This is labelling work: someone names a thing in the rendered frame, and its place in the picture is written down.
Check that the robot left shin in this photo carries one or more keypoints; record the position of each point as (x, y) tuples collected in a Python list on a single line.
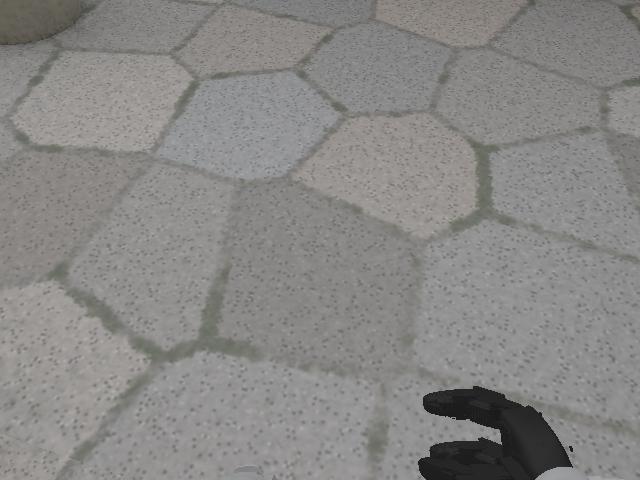
[(247, 468)]

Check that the right robot hand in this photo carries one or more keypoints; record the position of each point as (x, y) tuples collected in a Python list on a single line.
[(529, 445)]

